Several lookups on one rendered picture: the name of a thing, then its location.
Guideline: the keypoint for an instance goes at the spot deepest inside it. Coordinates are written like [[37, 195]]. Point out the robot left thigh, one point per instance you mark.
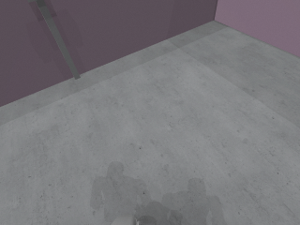
[[126, 220]]

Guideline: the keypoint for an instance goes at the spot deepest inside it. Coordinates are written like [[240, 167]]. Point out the panel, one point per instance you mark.
[[49, 20]]

